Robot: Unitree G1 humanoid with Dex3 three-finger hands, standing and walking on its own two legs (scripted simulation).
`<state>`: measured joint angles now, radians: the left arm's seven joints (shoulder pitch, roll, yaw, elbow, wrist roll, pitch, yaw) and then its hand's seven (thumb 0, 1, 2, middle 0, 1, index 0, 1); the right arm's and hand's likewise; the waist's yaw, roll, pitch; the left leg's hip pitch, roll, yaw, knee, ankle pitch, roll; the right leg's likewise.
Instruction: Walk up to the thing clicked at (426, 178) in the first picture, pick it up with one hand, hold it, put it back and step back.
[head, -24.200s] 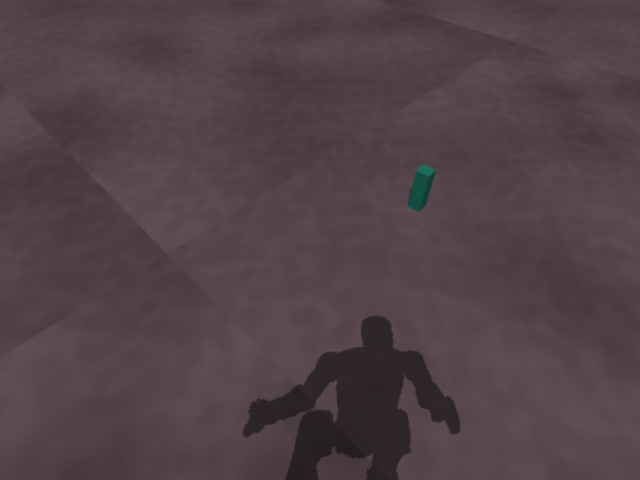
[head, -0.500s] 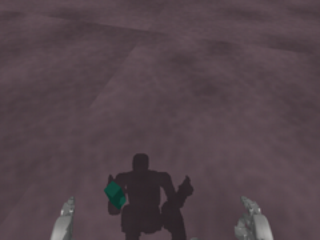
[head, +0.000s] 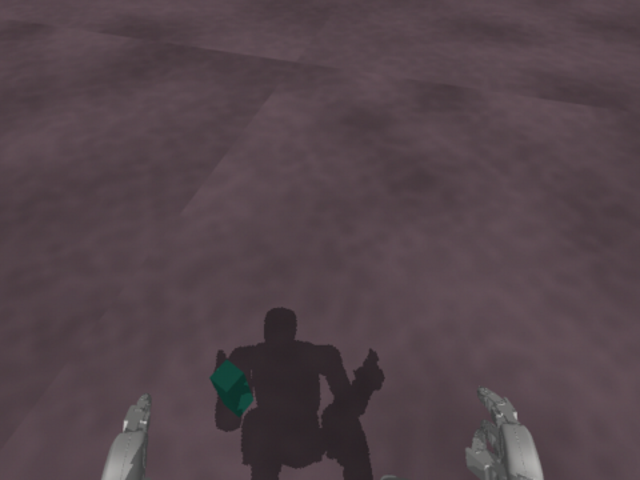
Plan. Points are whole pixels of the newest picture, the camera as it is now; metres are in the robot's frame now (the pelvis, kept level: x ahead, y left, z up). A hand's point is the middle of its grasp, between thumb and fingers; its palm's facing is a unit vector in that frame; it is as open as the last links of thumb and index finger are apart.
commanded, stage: home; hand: left
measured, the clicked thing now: (233, 389) +0.46 +0.24 -0.62
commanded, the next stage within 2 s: stand in 0.58 s
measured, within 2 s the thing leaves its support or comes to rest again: neither
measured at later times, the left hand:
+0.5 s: hand (176, 458) +0.18 +0.18 -0.06, palm faces +0.10 -0.96 -0.28, open 17.5 cm
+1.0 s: hand (178, 460) +0.18 +0.18 -0.06, palm faces +0.10 -0.96 -0.27, open 12.6 cm
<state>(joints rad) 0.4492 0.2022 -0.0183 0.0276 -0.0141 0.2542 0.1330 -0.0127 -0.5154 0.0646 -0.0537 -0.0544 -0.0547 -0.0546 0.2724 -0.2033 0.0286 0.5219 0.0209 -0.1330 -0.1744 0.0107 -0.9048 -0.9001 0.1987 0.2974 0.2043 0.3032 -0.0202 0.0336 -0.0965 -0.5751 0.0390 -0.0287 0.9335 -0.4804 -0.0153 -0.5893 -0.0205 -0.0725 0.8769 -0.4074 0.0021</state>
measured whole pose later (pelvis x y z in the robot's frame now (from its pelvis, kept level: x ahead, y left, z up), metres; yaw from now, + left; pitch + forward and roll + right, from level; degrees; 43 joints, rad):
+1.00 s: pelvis +0.01 +0.00 +0.00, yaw +0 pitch +7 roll -2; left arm 0.45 0.20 -0.02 0.02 -0.01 0.26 0.13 -0.01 0.08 0.62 -0.18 -0.26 -0.18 -0.26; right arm 0.28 -0.20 0.02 0.53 0.02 -0.14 -0.17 0.01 -0.91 -0.90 0.20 0.30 0.20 0.30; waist -0.02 0.03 -0.10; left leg -0.56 0.04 -0.03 0.94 -0.50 -0.01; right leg -0.58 -0.02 -0.07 0.88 -0.42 0.01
